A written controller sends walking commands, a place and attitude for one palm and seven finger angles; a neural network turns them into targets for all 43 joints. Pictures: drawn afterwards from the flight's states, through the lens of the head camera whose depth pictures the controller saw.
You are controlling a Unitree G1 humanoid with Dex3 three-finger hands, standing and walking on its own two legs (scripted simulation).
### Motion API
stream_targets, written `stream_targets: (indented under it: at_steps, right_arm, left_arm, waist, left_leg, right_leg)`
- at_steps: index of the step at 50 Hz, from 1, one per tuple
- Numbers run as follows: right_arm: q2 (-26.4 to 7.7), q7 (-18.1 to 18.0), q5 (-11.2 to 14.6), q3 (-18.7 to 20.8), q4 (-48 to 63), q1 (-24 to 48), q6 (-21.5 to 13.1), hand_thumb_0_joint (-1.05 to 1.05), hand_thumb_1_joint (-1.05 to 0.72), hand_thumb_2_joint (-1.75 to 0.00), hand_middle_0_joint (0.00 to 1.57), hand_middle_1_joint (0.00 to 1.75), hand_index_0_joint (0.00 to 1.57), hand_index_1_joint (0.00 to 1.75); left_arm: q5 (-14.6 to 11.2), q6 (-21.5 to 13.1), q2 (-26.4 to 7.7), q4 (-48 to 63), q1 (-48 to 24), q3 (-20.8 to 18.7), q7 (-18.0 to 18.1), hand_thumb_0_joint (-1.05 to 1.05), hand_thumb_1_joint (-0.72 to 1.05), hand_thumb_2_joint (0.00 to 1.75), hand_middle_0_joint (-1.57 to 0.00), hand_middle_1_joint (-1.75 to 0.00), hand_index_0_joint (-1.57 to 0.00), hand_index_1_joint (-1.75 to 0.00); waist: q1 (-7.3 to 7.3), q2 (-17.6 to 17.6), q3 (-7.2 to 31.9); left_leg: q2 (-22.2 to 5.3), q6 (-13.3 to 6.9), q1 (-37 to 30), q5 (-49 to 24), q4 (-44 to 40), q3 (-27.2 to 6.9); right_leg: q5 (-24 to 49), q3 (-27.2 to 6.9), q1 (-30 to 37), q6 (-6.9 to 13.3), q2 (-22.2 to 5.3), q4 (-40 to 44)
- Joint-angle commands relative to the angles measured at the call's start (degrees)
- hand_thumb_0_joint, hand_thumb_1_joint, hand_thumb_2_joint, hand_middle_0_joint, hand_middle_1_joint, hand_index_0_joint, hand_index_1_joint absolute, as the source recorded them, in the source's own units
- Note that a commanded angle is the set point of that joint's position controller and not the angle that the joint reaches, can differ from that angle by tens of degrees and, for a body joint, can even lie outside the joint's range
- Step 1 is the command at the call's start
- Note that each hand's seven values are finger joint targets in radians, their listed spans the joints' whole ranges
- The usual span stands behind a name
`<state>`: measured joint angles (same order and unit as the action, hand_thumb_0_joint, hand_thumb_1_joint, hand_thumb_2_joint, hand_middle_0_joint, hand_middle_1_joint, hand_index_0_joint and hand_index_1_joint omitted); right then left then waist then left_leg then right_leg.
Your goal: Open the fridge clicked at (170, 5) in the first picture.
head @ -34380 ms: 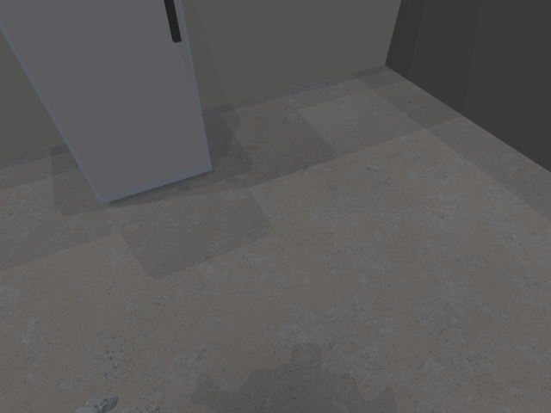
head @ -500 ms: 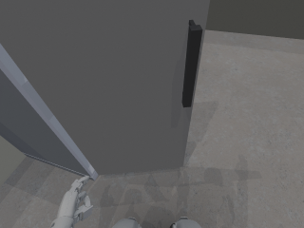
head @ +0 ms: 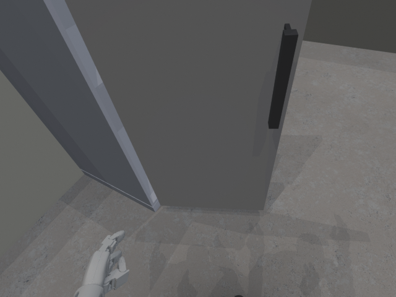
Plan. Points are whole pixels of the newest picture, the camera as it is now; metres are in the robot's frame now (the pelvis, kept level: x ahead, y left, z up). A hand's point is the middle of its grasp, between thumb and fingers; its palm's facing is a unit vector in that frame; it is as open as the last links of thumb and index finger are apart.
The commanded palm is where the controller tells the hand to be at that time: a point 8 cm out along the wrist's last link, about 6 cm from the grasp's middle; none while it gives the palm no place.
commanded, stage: stop stepping back and stand still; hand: right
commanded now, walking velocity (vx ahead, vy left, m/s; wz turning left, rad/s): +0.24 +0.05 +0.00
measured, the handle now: (279, 81) +0.61 -0.16 +0.10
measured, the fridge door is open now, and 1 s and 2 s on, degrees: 66 66 66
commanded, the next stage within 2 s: let the arm hang, fingers relaxed in 1.26 s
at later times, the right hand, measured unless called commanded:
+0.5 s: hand out of the picture +0.08 -0.28 +0.17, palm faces +0.47 +0.76 -0.44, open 7.4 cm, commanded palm +0.01 -0.32 +0.17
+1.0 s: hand out of the picture +0.06 -0.32 +0.16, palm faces +0.53 +0.71 -0.46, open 7.4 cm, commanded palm +0.01 -0.35 +0.17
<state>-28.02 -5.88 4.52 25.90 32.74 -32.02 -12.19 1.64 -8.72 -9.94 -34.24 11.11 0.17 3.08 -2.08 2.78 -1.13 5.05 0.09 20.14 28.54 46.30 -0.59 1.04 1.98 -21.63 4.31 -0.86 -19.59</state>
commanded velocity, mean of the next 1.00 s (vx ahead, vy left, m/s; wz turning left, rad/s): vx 0.13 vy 0.01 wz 0.00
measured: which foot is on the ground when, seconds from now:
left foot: up 0.00-0.10, down 0.12-1.00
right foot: down 0.00-0.12, up 0.14-0.30, down 0.32-0.50, up 0.52-0.72, down 0.74-1.00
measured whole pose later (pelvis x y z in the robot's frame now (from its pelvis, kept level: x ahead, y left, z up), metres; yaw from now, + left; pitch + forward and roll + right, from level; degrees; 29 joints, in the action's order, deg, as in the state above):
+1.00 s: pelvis -0.10 -0.04 -0.01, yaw -6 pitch -2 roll +1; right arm -23.1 -8.1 1.6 24.6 26.3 -30.9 -14.1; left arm 0.9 -9.2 -11.0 -37.4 14.6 0.6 2.7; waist 0.4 -0.2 -0.2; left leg 1.9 -2.0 15.0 15.9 32.6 1.7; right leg -15.7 0.6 -17.8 0.5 -1.3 -36.5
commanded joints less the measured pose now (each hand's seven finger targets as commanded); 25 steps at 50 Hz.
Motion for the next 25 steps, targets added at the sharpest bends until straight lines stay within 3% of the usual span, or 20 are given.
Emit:
stream_targets:
  at_steps: [1,3,4,5,6,7,8,9,10,12,14,15,16,17,18,19,22,23,24,25]
  right_arm:
    - [-7.5,-2.5,0.3,8.2,13.0,-5.4,-2.6,0.00,-0.90,-0.90,0.20,0.30,0.20,0.30]
    - [-7.4,-2.7,0.3,7.8,10.6,-5.9,-1.5,0.00,-0.90,-0.90,0.20,0.30,0.20,0.30]
    - [-8.4,-2.7,-0.1,7.8,10.8,-5.4,-1.2,0.00,-0.90,-0.90,0.20,0.30,0.20,0.30]
    - [-9.8,-2.8,-0.6,8.1,10.7,-4.1,-1.1,0.00,-0.90,-0.90,0.20,0.30,0.20,0.30]
    - [-11.2,-3.2,-0.2,9.7,11.4,-1.3,-1.0,0.00,-0.90,-0.90,0.20,0.30,0.20,0.30]
    - [-10.4,-3.4,-0.5,8.1,12.8,6.3,-0.9,0.00,-0.90,-0.90,0.20,0.30,0.20,0.30]
    - [-7.3,-3.3,-1.1,5.7,6.0,8.2,0.2,0.00,-0.90,-0.90,0.20,0.30,0.20,0.30]
    - [-4.0,-3.0,-1.6,2.2,2.4,11.5,0.6,0.00,-0.90,-0.90,0.20,0.30,0.20,0.30]
    - [-3.5,-3.1,-2.2,1.1,-0.3,13.2,0.7,0.00,-0.90,-0.90,0.20,0.30,0.20,0.30]
    - [-3.5,-3.4,-3.7,-1.2,-0.1,18.4,0.3,0.00,-0.90,-0.90,0.20,0.30,0.20,0.30]
    - [-3.1,-3.9,-4.1,-2.1,2.0,19.6,-0.7,0.00,-0.90,-0.90,0.20,0.30,0.20,0.30]
    - [-3.5,-4.0,-3.9,-1.4,4.4,18.7,-1.4,0.00,-0.90,-0.90,0.20,0.30,0.20,0.30]
    - [-5.4,-4.2,-3.5,0.6,6.4,16.0,-1.7,0.00,-0.90,-0.90,0.20,0.30,0.20,0.30]
    - [-7.0,-4.2,-3.2,3.2,8.4,14.6,-2.3,0.00,-0.90,-0.90,0.20,0.30,0.20,0.30]
    - [-8.0,-3.5,-3.1,4.3,10.8,13.1,-2.5,0.00,-0.90,-0.90,0.20,0.30,0.20,0.30]
    - [-7.5,-3.3,-3.7,5.0,11.1,10.1,-2.4,0.00,-0.90,-0.90,0.20,0.30,0.20,0.30]
    - [-6.4,-3.2,-3.8,5.7,9.0,2.8,-2.5,0.00,-0.90,-0.90,0.20,0.30,0.20,0.30]
    - [-6.8,-3.3,-4.0,6.4,6.5,0.7,-2.5,0.00,-0.90,-0.90,0.20,0.30,0.20,0.30]
    - [-7.7,-3.1,-4.1,7.0,4.4,1.1,-2.2,0.00,-0.90,-0.90,0.20,0.30,0.20,0.30]
    - [-8.8,-2.9,-3.1,7.9,4.9,4.9,-2.2,0.00,-0.90,-0.90,0.20,0.30,0.20,0.30]
  left_arm:
    - [-0.3,-2.5,-9.6,8.8,-4.1,-3.6,0.8,0.00,0.90,0.90,-0.20,-0.30,-0.20,-0.30]
    - [-0.1,-1.9,-9.9,8.6,-3.5,-3.4,1.4,0.00,0.90,0.90,-0.20,-0.30,-0.20,-0.30]
    - [-0.2,-1.5,-9.9,8.3,-2.8,-3.4,1.7,0.00,0.90,0.90,-0.20,-0.30,-0.20,-0.30]
    - [-0.3,-0.5,-9.7,7.5,-1.8,-3.8,1.8,0.00,0.90,0.90,-0.20,-0.30,-0.20,-0.30]
    - [0.6,-0.3,-10.0,7.0,-2.1,-3.6,1.6,0.00,0.90,0.90,-0.20,-0.30,-0.20,-0.30]
    - [0.7,-0.1,-9.6,6.3,-2.7,-3.1,1.7,0.00,0.90,0.90,-0.20,-0.30,-0.20,-0.30]
    - [-0.7,-0.5,-8.8,5.1,-1.3,-3.1,2.1,0.00,0.90,0.90,-0.20,-0.30,-0.20,-0.30]
    - [-0.8,-0.5,-9.6,4.2,-0.5,-3.5,2.4,0.00,0.90,0.90,-0.20,-0.30,-0.20,-0.30]
    - [-1.0,-0.7,-9.7,3.9,-1.6,-3.0,2.8,0.00,0.90,0.90,-0.20,-0.30,-0.20,-0.30]
    - [-0.9,-1.7,-9.9,3.9,-4.2,-2.7,3.7,0.00,0.90,0.90,-0.20,-0.30,-0.20,-0.30]
    - [-0.7,-2.7,-10.0,3.5,-2.1,-2.4,3.8,0.00,0.90,0.90,-0.20,-0.30,-0.20,-0.30]
    - [-0.6,-3.1,-10.8,4.6,-2.1,-2.5,3.8,0.00,0.90,0.90,-0.20,-0.30,-0.20,-0.30]
    - [-1.2,-3.5,-11.5,6.1,-2.0,-2.6,3.6,0.00,0.90,0.90,-0.20,-0.30,-0.20,-0.30]
    - [-1.1,-3.6,-10.1,6.2,-2.7,-2.3,3.1,0.00,0.90,0.90,-0.20,-0.30,-0.20,-0.30]
    - [-0.5,-3.8,-8.9,5.6,-3.3,-2.0,2.5,0.00,0.90,0.90,-0.20,-0.30,-0.20,-0.30]
    - [-0.2,-3.9,-8.7,6.1,-3.2,-2.1,1.8,0.00,0.90,0.90,-0.20,-0.30,-0.20,-0.30]
    - [-0.1,-3.2,-8.8,6.7,-3.4,-2.1,0.8,0.00,0.90,0.90,-0.20,-0.30,-0.20,-0.30]
    - [0.0,-2.5,-8.9,7.0,-3.3,-2.5,0.9,0.00,0.90,0.90,-0.20,-0.30,-0.20,-0.30]
    - [0.2,-1.5,-8.6,7.1,-3.0,-3.1,0.9,0.00,0.90,0.90,-0.20,-0.30,-0.20,-0.30]
    - [-0.4,-1.2,-8.7,7.0,-2.5,-3.7,0.9,0.00,0.90,0.90,-0.20,-0.30,-0.20,-0.30]
  waist:
    - [3.64,-18.8,10.2]
    - [3.59,-17.9,9.4]
    - [3.34,-12.0,9.2]
    - [2.57,0.4,7.9]
    - [2.89,6.2,6.6]
    - [2.26,7.6,4.5]
    - [1.22,10.2,2.5]
    - [0.19,7.9,-0.1]
    - [0.52,5.3,-0.6]
    - [1.23,2.0,-2.3]
    - [0.96,-6.0,-0.3]
    - [1.33,-13.6,0.1]
    - [1.42,-18.7,0.5]
    - [2.01,-17.5,3.1]
    - [0.87,-20.0,1.0]
    - [1.15,-20.7,-1.1]
    - [3.16,-15.9,1.5]
    - [3.85,-11.7,3.0]
    - [4.05,2.3,1.7]
    - [3.32,13.5,1.9]
  left_leg:
    - [1.3,-1.5,-13.9,0.0,-7.6,5.7]
    - [1.4,-2.7,-20.3,-1.3,-21.9,7.4]
    - [-1.3,-3.4,-18.1,-2.8,-30.5,5.3]
    - [-11.8,-5.8,-4.5,-1.3,-38.0,-3.7]
    - [-23.8,-10.4,8.4,5.0,-42.6,-15.8]
    - [-27.9,-13.1,10.8,7.7,-41.3,-18.0]
    - [-25.7,-11.4,11.6,13.8,-40.2,-17.2]
    - [-22.9,-8.9,13.8,15.7,-39.3,-12.4]
    - [-20.6,-7.2,12.4,12.8,-37.2,-8.5]
    - [-19.3,-6.3,9.2,8.5,-33.4,-5.8]
    - [-15.1,-4.8,5.7,8.6,-24.9,-3.5]
    - [-10.1,-3.0,5.8,7.8,-17.3,-1.0]
    - [-5.1,-0.7,6.1,0.5,-6.5,3.3]
    - [-2.8,0.2,3.1,-0.8,-1.0,4.4]
    - [-3.3,-0.1,3.3,0.4,2.6,2.2]
    - [-3.8,-0.7,1.7,-0.8,3.6,1.5]
    - [-2.6,-1.7,-16.9,-2.5,-12.2,5.2]
    - [-4.0,-3.2,-23.7,-0.9,-18.4,1.8]
    - [-12.2,-7.9,-21.2,7.5,-27.7,-13.1]
    - [-25.3,-12.9,-13.0,13.7,-37.6,-32.4]
  right_leg:
    - [-31.8,-10.8,-2.3,-1.0,-9.7,18.3]
    - [-34.1,-8.2,-3.8,-4.6,-6.3,15.2]
    - [-30.6,-4.0,-0.1,-6.2,-2.0,7.2]
    - [-24.9,0.5,7.7,-6.4,2.3,-12.1]
    - [-20.7,-2.7,8.9,-6.0,3.4,-29.1]
    - [-21.0,-6.1,2.8,-5.7,1.5,-39.3]
    - [-22.0,-6.9,-0.8,-5.6,0.3,-42.7]
    - [-21.4,-5.0,0.4,-5.4,-0.9,-42.2]
    - [-21.2,-3.5,1.6,-4.7,-1.7,-36.8]
    - [-23.6,-1.8,5.6,-2.9,-2.3,-21.6]
    - [-26.4,-0.8,9.4,-2.0,-0.6,-7.2]
    - [-33.8,-8.4,8.1,0.0,-4.3,-0.4]
    - [-36.5,-20.3,7.7,2.9,-11.5,6.3]
    - [-41.5,-25.5,4.4,4.3,-14.5,10.1]
    - [-46.8,-29.1,0.8,5.3,-14.9,13.4]
    - [-47.0,-28.2,-2.7,5.6,-14.8,14.1]
    - [-43.5,-14.2,-12.5,1.6,-9.9,6.4]
    - [-41.3,-9.7,-17.4,-0.1,-6.5,-3.0]
    - [-35.4,-3.1,-21.5,-2.1,0.0,-22.5]
    - [-29.7,-0.5,-21.0,-3.5,2.4,-41.0]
